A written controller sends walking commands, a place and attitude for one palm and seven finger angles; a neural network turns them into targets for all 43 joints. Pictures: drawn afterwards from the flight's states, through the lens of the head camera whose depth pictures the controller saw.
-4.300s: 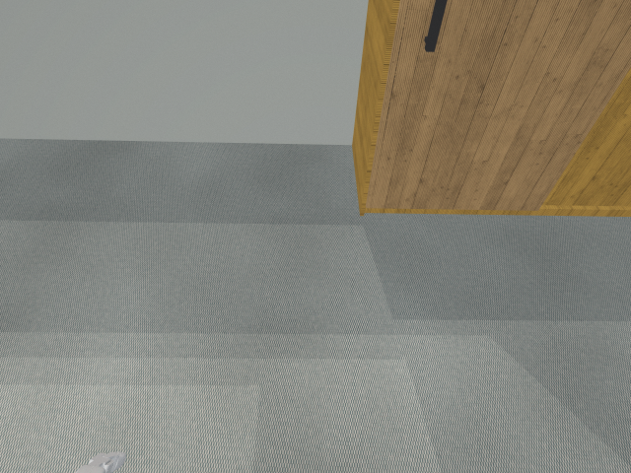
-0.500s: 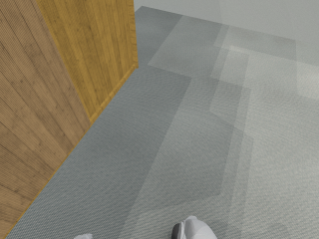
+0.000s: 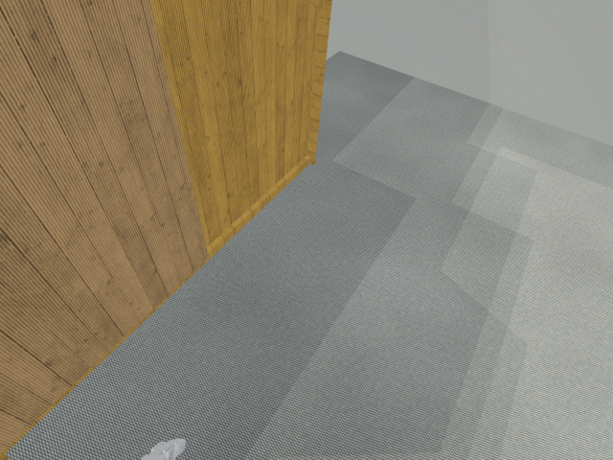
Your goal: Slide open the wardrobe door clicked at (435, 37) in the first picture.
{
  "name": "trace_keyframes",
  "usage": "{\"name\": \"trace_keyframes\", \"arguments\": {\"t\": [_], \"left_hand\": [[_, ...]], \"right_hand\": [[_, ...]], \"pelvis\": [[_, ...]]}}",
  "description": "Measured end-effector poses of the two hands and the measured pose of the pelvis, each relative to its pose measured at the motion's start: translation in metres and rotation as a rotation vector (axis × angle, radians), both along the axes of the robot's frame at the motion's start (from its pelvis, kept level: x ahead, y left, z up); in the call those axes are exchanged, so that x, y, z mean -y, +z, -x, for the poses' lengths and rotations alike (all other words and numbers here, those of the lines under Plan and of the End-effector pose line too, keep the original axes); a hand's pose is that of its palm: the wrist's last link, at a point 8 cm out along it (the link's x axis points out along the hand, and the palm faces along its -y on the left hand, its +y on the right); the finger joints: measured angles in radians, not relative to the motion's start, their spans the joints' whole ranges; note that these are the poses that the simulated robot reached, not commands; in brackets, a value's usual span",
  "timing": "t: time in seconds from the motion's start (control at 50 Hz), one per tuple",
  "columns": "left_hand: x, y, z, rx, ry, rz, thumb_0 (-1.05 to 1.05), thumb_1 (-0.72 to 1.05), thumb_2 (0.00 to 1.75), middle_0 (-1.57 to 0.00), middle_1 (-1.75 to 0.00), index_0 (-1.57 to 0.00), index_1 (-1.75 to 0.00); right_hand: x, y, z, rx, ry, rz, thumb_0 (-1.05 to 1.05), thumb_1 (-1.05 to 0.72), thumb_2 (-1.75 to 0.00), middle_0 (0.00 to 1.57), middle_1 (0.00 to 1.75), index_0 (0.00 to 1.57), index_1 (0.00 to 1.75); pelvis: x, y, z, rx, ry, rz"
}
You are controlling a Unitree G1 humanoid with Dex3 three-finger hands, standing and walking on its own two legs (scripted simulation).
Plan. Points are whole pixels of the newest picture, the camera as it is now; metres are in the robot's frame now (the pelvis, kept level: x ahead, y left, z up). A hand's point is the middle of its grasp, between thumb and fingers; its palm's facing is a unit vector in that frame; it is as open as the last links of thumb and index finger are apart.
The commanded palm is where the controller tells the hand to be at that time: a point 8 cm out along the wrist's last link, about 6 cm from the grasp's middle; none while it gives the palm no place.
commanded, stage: turn to face it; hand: left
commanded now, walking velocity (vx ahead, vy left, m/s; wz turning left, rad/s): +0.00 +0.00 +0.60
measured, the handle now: out of the picture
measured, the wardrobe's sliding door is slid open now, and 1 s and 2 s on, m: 0.00 0.00 0.00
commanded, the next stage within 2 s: take the last steps up to it in 1.64 s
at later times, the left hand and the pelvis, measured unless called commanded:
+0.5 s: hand out of the picture +0.05 +0.21 -0.14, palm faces +0.30 -0.91 -0.28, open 7.4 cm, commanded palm none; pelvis -0.01 -0.03 +0.01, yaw +16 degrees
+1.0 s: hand out of the picture -0.16 +0.16 -0.18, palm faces +0.60 -0.76 -0.25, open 7.4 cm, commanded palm none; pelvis -0.06 -0.03 +0.00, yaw +36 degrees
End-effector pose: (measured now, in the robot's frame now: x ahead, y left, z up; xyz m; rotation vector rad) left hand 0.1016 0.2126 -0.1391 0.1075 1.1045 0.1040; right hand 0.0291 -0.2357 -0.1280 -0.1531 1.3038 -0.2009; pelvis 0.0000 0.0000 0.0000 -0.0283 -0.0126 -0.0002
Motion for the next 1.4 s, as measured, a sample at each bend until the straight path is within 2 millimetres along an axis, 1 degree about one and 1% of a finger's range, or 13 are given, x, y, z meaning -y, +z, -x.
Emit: {"name": "trace_keyframes", "arguments": {"t": [0.06, 0.14, 0.22, 0.3, 0.4, 0.52, 0.62, 0.72, 0.84, 0.98, 1.06, 1.24, 1.4], "left_hand": [[-0.028, -0.013, 0.028, -0.075, 0.066, -0.012, 0.00, 0.91, 0.90, -0.20, -0.30, -0.20, -0.30], [-0.057, -0.006, 0.062, -0.181, 0.116, -0.056, 0.00, 0.91, 0.90, -0.20, -0.30, -0.20, -0.30], [-0.075, 0.008, 0.081, -0.198, 0.172, -0.090, 0.01, 0.91, 0.90, -0.20, -0.30, -0.19, -0.30], [-0.080, 0.018, 0.088, -0.181, 0.217, -0.117, 0.01, 0.91, 0.90, -0.20, -0.30, -0.19, -0.30], [-0.066, 0.027, 0.083, -0.123, 0.254, -0.134, 0.01, 0.91, 0.90, -0.20, -0.30, -0.19, -0.30], [-0.029, 0.034, 0.075, 0.000, 0.286, -0.156, 0.01, 0.91, 0.90, -0.20, -0.30, -0.20, -0.30], [0.004, 0.043, 0.103, 0.010, 0.339, -0.147, 0.00, 0.91, 0.90, -0.20, -0.30, -0.20, -0.30], [0.024, 0.039, 0.140, -0.037, 0.406, -0.118, 0.00, 0.90, 0.90, -0.20, -0.30, -0.20, -0.30], [0.032, 0.026, 0.199, -0.111, 0.515, -0.079, 0.00, 0.90, 0.90, -0.21, -0.30, -0.20, -0.30], [0.017, -0.006, 0.288, -0.224, 0.664, -0.034, 0.00, 0.90, 0.90, -0.21, -0.30, -0.20, -0.30], [0.007, -0.005, 0.316, -0.277, 0.718, -0.028, 0.01, 0.91, 0.90, -0.20, -0.30, -0.20, -0.30], [-0.012, 0.019, 0.309, -0.155, 0.787, -0.070, 0.01, 0.91, 0.90, -0.20, -0.30, -0.19, -0.30], [-0.006, 0.034, 0.276, -0.054, 0.809, -0.120, 0.01, 0.91, 0.90, -0.20, -0.30, -0.20, -0.30]], "right_hand": [[-0.007, 0.002, -0.019, 0.029, 0.051, 0.026, 0.00, -0.92, -0.90, 0.20, 0.30, 0.20, 0.30], [-0.015, 0.011, -0.032, 0.048, 0.094, 0.041, 0.00, -0.91, -0.90, 0.20, 0.30, 0.20, 0.30], [-0.018, 0.017, -0.039, 0.035, 0.140, 0.036, 0.00, -0.91, -0.90, 0.20, 0.30, 0.20, 0.30], [-0.014, 0.018, -0.048, 0.035, 0.180, 0.027, 0.00, -0.91, -0.90, 0.21, 0.30, 0.21, 0.30], [0.002, 0.013, -0.060, 0.041, 0.226, 0.014, 0.00, -0.91, -0.90, 0.21, 0.30, 0.21, 0.30], [0.035, -0.007, -0.079, 0.056, 0.286, -0.009, 0.00, -0.91, -0.90, 0.21, 0.30, 0.21, 0.30], [0.052, -0.005, -0.101, 0.068, 0.353, -0.010, 0.00, -0.91, -0.90, 0.20, 0.30, 0.20, 0.30], [0.053, 0.005, -0.114, 0.073, 0.427, -0.007, 0.00, -0.91, -0.90, 0.20, 0.30, 0.20, 0.30], [0.029, 0.010, -0.128, 0.045, 0.548, 0.014, 0.00, -0.91, -0.90, 0.20, 0.30, 0.20, 0.30], [-0.036, 0.015, -0.147, 0.136, 0.713, 0.036, 0.00, -0.91, -0.90, 0.20, 0.30, 0.20, 0.30], [-0.062, 0.025, -0.141, 0.167, 0.765, 0.033, 0.00, -0.91, -0.90, 0.20, 0.30, 0.20, 0.30], [-0.081, 0.027, -0.121, 0.112, 0.831, 0.008, 0.00, -0.91, -0.90, 0.21, 0.30, 0.21, 0.30], [-0.059, 0.010, -0.118, 0.052, 0.848, -0.011, 0.00, -0.90, -0.90, 0.21, 0.30, 0.21, 0.30]], "pelvis": [[-0.011, -0.006, -0.001, -0.009, 0.031, -0.005], [-0.018, 0.003, -0.001, -0.017, 0.062, 0.003], [-0.019, 0.012, -0.002, -0.021, 0.100, 0.004], [-0.014, 0.016, -0.001, -0.020, 0.143, 0.001], [0.002, 0.015, 0.005, -0.016, 0.206, -0.008], [0.036, 0.003, 0.011, -0.016, 0.292, -0.032], [0.053, 0.007, 0.018, 0.009, 0.366, -0.048], [0.061, 0.013, 0.023, 0.014, 0.437, -0.064], [0.058, 0.012, 0.035, 0.002, 0.522, -0.057], [0.036, -0.004, 0.059, -0.018, 0.617, -0.023], [0.029, 0.002, 0.069, -0.010, 0.649, -0.005], [0.025, 0.016, 0.077, -0.012, 0.750, 0.002], [0.043, 0.013, 0.071, -0.022, 0.830, -0.015]]}}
